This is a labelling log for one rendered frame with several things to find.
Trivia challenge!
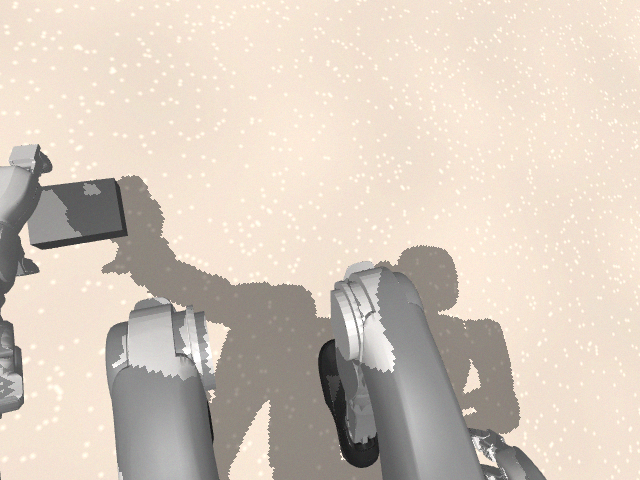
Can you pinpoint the small box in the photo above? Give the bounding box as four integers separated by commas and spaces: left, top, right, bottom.
27, 178, 128, 250

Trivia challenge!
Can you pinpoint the left robot arm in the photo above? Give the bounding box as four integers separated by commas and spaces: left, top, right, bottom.
0, 224, 24, 480

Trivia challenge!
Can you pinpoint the right robot hand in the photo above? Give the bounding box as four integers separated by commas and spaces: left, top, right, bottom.
468, 428, 547, 480

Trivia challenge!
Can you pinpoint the left robot hand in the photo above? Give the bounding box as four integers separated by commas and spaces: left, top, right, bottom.
0, 144, 52, 276

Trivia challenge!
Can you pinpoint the right robot foot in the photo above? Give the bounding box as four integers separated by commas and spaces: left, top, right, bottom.
318, 339, 379, 468

